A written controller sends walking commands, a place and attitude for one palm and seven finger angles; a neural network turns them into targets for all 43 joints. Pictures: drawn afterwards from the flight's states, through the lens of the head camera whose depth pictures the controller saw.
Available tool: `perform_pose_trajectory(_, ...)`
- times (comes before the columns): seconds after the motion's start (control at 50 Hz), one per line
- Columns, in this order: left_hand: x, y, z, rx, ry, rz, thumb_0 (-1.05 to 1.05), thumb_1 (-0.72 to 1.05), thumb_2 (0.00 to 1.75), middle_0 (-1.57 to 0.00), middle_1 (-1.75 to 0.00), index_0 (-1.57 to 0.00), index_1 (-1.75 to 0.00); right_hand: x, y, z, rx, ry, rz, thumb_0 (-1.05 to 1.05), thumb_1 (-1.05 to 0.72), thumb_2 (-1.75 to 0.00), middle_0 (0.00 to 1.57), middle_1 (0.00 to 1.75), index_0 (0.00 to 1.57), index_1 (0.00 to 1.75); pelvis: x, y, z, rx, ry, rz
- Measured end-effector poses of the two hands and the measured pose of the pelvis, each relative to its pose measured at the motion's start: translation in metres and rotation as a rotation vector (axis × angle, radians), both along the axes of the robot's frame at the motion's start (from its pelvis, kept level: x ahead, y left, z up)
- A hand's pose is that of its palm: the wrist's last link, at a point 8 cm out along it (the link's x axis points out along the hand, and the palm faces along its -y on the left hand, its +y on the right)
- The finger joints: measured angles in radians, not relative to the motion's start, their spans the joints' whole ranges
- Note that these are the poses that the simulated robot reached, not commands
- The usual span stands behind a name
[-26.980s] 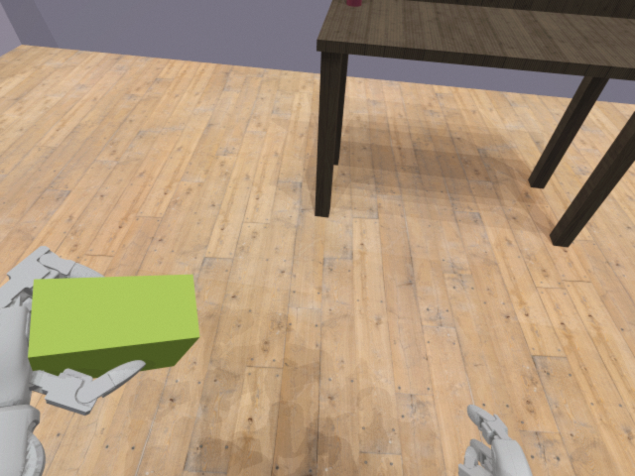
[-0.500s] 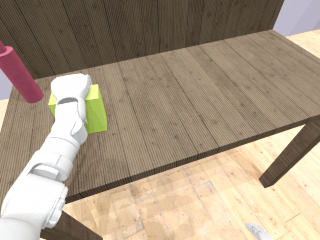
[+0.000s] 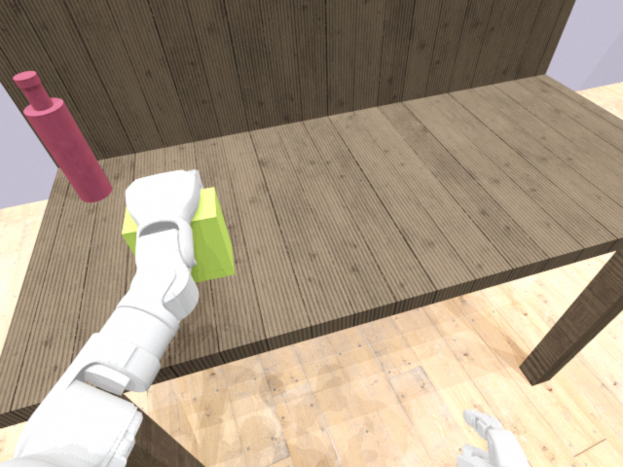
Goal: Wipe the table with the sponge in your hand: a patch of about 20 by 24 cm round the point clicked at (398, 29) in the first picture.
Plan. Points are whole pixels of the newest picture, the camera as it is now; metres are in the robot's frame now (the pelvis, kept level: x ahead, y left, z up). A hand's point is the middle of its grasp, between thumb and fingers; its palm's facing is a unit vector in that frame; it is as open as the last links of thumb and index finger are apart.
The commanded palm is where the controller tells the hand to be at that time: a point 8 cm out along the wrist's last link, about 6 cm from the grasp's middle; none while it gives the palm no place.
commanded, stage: wipe back along the middle lane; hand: left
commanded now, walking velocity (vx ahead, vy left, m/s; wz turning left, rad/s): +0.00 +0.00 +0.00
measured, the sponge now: (188, 249) +0.39 +0.23 +0.06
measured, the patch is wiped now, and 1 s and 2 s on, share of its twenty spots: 0.65 0.65 0.70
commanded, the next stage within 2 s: slide across to the third lane in 0.48 s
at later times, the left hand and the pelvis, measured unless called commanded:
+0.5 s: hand (183, 251) +0.34 +0.21 +0.11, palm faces +0.09 -0.03 -1.00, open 10.4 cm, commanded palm +0.29 +0.20 +0.14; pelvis +0.00 -0.01 +0.00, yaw -1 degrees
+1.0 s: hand (213, 257) +0.34 +0.17 +0.12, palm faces +0.05 -0.05 -1.00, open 10.4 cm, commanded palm +0.31 +0.15 +0.17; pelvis -0.01 +0.00 +0.00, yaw +1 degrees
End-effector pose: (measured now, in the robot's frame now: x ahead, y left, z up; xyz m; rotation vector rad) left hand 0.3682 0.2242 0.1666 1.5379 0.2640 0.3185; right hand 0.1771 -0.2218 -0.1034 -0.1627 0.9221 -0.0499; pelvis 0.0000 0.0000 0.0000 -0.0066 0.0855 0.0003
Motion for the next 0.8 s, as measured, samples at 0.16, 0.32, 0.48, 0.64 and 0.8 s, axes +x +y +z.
perform_pose_trajectory(0.16, -0.015, -0.008, 0.000, 0.009, -0.022, -0.009, -0.01, -0.50, 1.03, -0.65, -1.33, -0.69, -1.35, 0.004, -0.002, 0.002, 0.006, -0.017, 0.008, 0.01, -0.91, -0.90, 0.20, 0.29, 0.20, 0.30, -0.001, -0.002, 0.000, 0.002, -0.018, -0.007)
perform_pose_trajectory(0.32, -0.029, -0.014, 0.000, -0.005, -0.031, -0.013, 0.00, -0.50, 1.03, -0.65, -1.33, -0.69, -1.35, 0.020, 0.000, 0.009, 0.025, -0.076, 0.026, 0.01, -0.91, -0.90, 0.20, 0.29, 0.20, 0.30, -0.001, -0.004, 0.000, 0.003, -0.032, -0.011)
perform_pose_trajectory(0.48, -0.046, -0.020, -0.001, -0.019, -0.055, -0.034, 0.00, -0.49, 1.03, -0.65, -1.33, -0.68, -1.35, 0.038, 0.008, 0.019, 0.047, -0.128, 0.059, 0.01, -0.91, -0.90, 0.20, 0.29, 0.20, 0.30, 0.000, -0.006, 0.000, 0.003, -0.047, -0.016)
perform_pose_trajectory(0.64, -0.063, -0.024, -0.001, -0.041, -0.078, -0.033, 0.00, -0.49, 1.03, -0.65, -1.33, -0.68, -1.35, 0.049, 0.016, 0.025, 0.071, -0.161, 0.088, 0.01, -0.91, -0.90, 0.20, 0.29, 0.20, 0.30, 0.000, -0.006, 0.000, 0.003, -0.062, -0.021)
perform_pose_trajectory(0.8, -0.058, -0.032, 0.000, -0.020, -0.022, -0.022, 0.00, -0.49, 1.03, -0.65, -1.33, -0.69, -1.35, 0.050, 0.023, 0.023, 0.068, -0.150, 0.116, 0.01, -0.91, -0.90, 0.20, 0.29, 0.20, 0.30, -0.005, -0.005, 0.000, 0.005, -0.069, -0.002)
